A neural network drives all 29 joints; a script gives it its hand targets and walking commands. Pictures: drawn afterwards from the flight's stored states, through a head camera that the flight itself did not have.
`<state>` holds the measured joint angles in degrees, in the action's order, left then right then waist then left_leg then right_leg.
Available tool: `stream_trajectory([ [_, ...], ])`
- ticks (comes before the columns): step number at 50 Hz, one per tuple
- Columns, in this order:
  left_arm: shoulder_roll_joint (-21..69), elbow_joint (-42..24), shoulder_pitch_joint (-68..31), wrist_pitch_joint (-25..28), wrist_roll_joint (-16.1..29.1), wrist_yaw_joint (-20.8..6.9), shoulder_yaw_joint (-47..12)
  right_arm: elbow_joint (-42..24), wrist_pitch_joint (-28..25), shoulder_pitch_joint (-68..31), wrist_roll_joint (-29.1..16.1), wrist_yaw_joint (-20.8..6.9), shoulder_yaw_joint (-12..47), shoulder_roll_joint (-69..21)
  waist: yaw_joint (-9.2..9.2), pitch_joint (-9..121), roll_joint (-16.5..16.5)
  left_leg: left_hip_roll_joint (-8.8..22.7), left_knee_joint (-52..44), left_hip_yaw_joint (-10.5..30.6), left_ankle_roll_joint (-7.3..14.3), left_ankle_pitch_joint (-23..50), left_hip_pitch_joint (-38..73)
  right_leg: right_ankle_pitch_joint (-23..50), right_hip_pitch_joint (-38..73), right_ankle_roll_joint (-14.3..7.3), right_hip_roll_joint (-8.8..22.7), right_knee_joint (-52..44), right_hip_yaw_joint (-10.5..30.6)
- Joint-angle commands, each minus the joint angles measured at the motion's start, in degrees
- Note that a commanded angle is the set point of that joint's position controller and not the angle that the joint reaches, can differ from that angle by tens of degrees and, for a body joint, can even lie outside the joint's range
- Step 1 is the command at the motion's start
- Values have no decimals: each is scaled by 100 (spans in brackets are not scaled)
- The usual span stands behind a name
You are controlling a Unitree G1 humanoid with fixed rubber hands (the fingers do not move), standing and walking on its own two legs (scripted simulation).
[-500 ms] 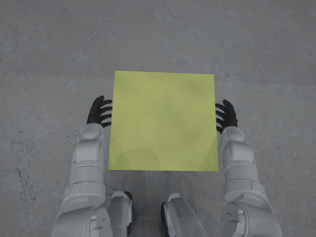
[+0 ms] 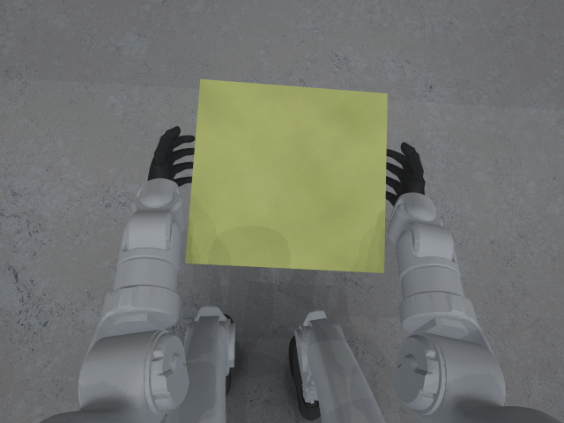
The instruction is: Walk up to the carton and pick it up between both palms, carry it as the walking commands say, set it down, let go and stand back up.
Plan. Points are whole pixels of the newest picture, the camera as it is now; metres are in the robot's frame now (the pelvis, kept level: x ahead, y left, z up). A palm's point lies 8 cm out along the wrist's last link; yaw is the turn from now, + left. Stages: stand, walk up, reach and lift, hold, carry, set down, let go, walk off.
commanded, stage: set down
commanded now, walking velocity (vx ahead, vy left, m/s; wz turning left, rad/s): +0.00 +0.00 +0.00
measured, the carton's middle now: (285, 187) +0.47 -0.03 -0.16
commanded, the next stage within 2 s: none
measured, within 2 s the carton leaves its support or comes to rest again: neither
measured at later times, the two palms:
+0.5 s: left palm (183, 186) +0.47 +0.14 -0.16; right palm (387, 205) +0.43 -0.20 -0.15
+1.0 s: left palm (195, 188) +0.50 +0.14 -0.24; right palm (373, 207) +0.45 -0.21 -0.23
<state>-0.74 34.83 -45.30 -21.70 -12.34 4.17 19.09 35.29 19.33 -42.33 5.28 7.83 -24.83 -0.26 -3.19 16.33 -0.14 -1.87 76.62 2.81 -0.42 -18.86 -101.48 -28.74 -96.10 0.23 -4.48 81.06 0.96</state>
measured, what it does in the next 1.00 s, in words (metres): lowers itself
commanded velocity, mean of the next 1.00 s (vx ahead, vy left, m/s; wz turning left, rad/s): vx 0.00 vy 0.00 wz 0.00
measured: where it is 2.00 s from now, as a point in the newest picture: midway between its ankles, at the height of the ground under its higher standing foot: (263, 380)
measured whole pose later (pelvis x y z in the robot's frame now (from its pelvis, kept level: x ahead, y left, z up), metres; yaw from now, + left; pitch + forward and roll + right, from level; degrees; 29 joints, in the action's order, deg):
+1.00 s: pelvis -0.03 +0.00 -0.14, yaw -2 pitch +49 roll -3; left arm -8.6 44.3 -64.5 -18.9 -7.8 6.2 15.7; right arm 39.4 18.1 -58.0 -0.4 11.4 -24.2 5.4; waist -4.0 8.1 0.0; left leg -2.4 104.1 2.6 -0.5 -22.5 -130.2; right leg -34.5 -123.8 1.1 -5.2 109.5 -0.4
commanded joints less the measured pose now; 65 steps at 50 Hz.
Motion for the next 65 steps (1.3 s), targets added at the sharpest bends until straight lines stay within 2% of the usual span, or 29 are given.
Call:
stream_trajectory([
  [1, 5232, -198, -3199, 343, 1059, -1920, -3091, -489, -133, -3688, -940, -2659, 3067, -4959, -62, 5983, 200, -522, -17, -263, 64, 1535, 4510, 1903, 1667, 154, -350, -950, -207],
  [2, 5304, 79, -3024, 311, 999, -1964, -3041, -173, -79, -3518, -739, -2604, 2848, -5126, -266, 5375, 343, -566, 6, -338, 78, 1312, 4172, 1742, 1563, 165, -371, -981, -204],
  [4, 5220, 404, -2922, 319, 838, -1926, -2854, -472, -134, -3842, -915, -2616, 3019, -5034, 92, 5512, 241, -547, 115, -311, 137, 1369, 4243, 1650, 1196, 227, -374, -830, -226],
  [6, 5178, -60, -3535, 357, 1111, -1925, -3147, -506, -133, -3901, -1020, -2539, 3071, -5051, -243, 6057, 171, -560, 284, -346, 128, 1279, 4178, 1765, 1513, 211, -392, -719, -230],
  [8, 5315, -411, -3740, 388, 1148, -1718, -3370, -253, -142, -3709, -1053, -2543, 3057, -5158, -168, 6034, 719, -578, 354, -341, 41, 1241, 4576, 1621, 1009, 125, -392, -562, -301],
  [9, 5272, 48, -3253, 334, 1090, -1779, -3172, -662, -235, -4088, -1109, -2556, 3154, -4751, 27, 6049, 327, -602, 451, -336, 28, 1537, 4223, 1896, 1114, 209, -425, -420, -360],
  [13, 5004, -1, -3607, 398, 1039, -1697, -3159, -120, -208, -3574, -906, -2475, 2801, -4782, -311, 5789, 421, -547, 663, -309, -7, 1459, 3833, 1858, 588, 147, -444, -278, -364],
  [22, 4941, 136, -4110, 341, 1000, -1433, -2891, -193, -201, -4883, -1185, -2595, 2769, -4454, 2, 5845, 578, -525, 955, -187, 35, 689, 4162, 983, -454, 121, -406, 248, -529],
  [23, 5235, 260, -4002, 308, 1056, -1501, -3199, -735, -291, -4791, -1218, -2479, 2841, -4511, -241, 6300, 816, -552, 1225, -425, 0, 999, 3982, 1170, -78, 89, -403, 186, -424],
  [27, 4850, 132, -4537, 338, 1140, -1457, -3010, -276, -180, -4937, -1101, -2492, 2801, -4544, -197, 6117, 318, -535, 1220, -194, 63, 712, 3842, 1022, -381, 141, -403, 484, -577],
  [31, 5189, 638, -4224, 307, 1104, -1462, -2963, -35, -149, -4562, -985, -2383, 2439, -4429, -561, 5825, 950, -545, 1511, -336, 2, 791, 3794, 960, -694, 52, -383, 582, -556],
  [34, 4823, 362, -4457, 380, 1041, -1437, -2815, -702, -224, -5617, -1322, -2463, 2941, -4441, 34, 6220, 337, -568, 1685, -389, 122, 836, 3457, 1054, -563, 159, -370, 860, -619],
  [36, 4584, -27, -5141, 505, 1278, -1435, -3013, -509, -215, -5336, -1239, -2398, 2871, -4291, -248, 6585, 231, -516, 1832, -265, 120, 1109, 3510, 1244, -536, 167, -358, 997, -634],
  [37, 4517, -26, -4990, 500, 1204, -1463, -3012, -625, -235, -5313, -1434, -2391, 3006, -4510, 111, 6451, 744, -537, 2015, -641, 75, 1052, 2966, 1343, -350, 90, -371, 920, -383],
  [38, 4654, 633, -4556, 414, 1095, -1464, -2804, -101, -163, -5172, -1254, -2349, 2813, -4624, -125, 5904, 258, -587, 1856, -518, 103, 789, 3049, 1071, -337, 200, -359, 877, -597],
  [39, 4879, 369, -5074, 461, 1175, -1472, -2946, -126, -205, -5206, -1143, -2379, 2671, -4354, -377, 5811, 499, -556, 1904, -503, 71, 825, 2759, 1051, -720, 119, -395, 913, -553],
  [41, 5049, 335, -4710, 418, 1317, -1460, -3166, -930, -386, -5719, -1427, -2352, 2969, -4037, -128, 6781, 898, -555, 2144, -416, 58, 1390, 3701, 1412, -737, 61, -362, 1199, -567],
  [43, 4701, 596, -4770, 381, 1279, -1447, -2940, -615, -287, -5767, -1211, -2251, 2914, -3982, -373, 6297, 309, -577, 2157, -451, 82, 941, 2898, 1251, -304, 130, -350, 1193, -643],
  [44, 4580, 662, -4727, 390, 1113, -1469, -2845, -683, -244, -5692, -1270, -2298, 2767, -4026, -170, 5969, 875, -515, 2113, -503, 81, 893, 3072, 1039, -958, 133, -346, 1131, -551],
  [45, 4780, 682, -4651, 419, 1287, -1495, -2977, -580, -243, -5587, -1173, -2274, 2847, -3889, -465, 6450, 276, -489, 2255, -309, 154, 1062, 3345, 1120, -757, 187, -313, 1371, -771],
  [47, 4476, 698, -5137, 459, 1130, -1473, -2795, -260, -246, -5661, -1339, -2286, 2831, -4192, -111, 5695, 716, -494, 2321, -604, 62, 841, 2710, 997, -1117, 109, -310, 1159, -483],
  [49, 4564, 428, -5159, 521, 1296, -1476, -2983, -693, -330, -6009, -1476, -2269, 2985, -4036, -240, 6687, 427, -474, 2451, -389, 157, 1322, 3111, 1334, -804, 223, -265, 1465, -622],
  [50, 4607, 541, -5076, 511, 1316, -1469, -3063, -295, -343, -5517, -1447, -2235, 2853, -4103, -246, 6628, 821, -475, 2572, -572, 22, 1085, 2991, 1212, -913, 64, -322, 1485, -547],
  [53, 4134, 701, -5267, 552, 1244, -1426, -2856, -137, -343, -5856, -1599, -2181, 3025, -4229, -12, 5981, 401, -486, 2616, -562, 141, 897, 2535, 1166, -837, 200, -302, 1549, -543],
  [59, 4381, 775, -5532, 624, 1387, -1405, -3111, -50, -431, -5926, -1538, -2171, 2703, -4009, -207, 6165, 1203, -408, 2833, -587, 42, 902, 2931, 961, -1361, 88, -242, 1856, -602],
  [60, 4204, 362, -5766, 716, 1480, -1391, -3038, -407, -414, -6201, -1507, -2153, 2941, -3946, -346, 5851, 172, -443, 2885, -449, 193, 1138, 2472, 1144, -1211, 160, -244, 1810, -647],
  [61, 4230, 492, -5823, 707, 1523, -1408, -3143, -245, -475, -6166, -1572, -2142, 2896, -4022, -240, 6448, 556, -417, 2989, -499, 133, 1079, 2507, 1417, -801, 137, -229, 2022, -618],
  [63, 4374, 172, -6053, 712, 1803, -1367, -3546, -903, -600, -6447, -1685, -2044, 2962, -3554, -646, 7288, 875, -382, 3163, -466, 79, 1384, 3163, 1562, -775, 112, -261, 2178, -690],
  [65, 4036, 220, -6100, 718, 1608, -1299, -3314, -690, -515, -6553, -1682, -2030, 3028, -3518, -232, 6854, 771, -395, 3182, -516, 70, 1214, 3099, 1284, -1104, 126, -251, 2141, -680],
])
